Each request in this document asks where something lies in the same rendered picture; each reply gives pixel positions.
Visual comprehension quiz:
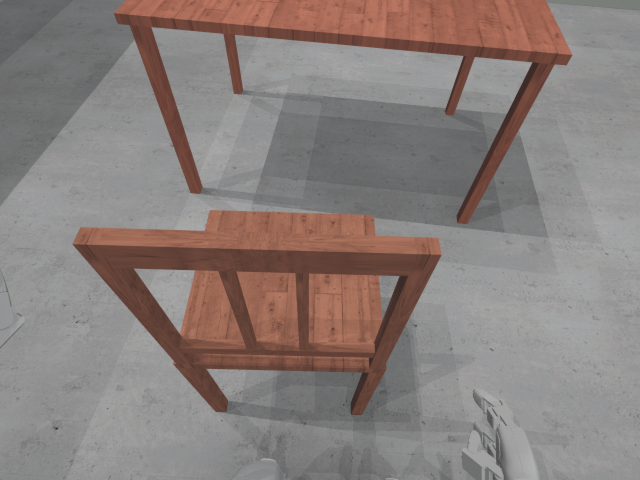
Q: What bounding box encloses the table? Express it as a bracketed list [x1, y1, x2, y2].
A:
[114, 0, 572, 224]

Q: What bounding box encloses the right robot hand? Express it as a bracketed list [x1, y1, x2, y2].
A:
[462, 388, 540, 480]

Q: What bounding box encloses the chair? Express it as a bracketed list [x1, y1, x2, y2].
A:
[73, 210, 442, 415]

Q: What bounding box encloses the left robot hand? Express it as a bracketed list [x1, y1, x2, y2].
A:
[0, 270, 25, 348]

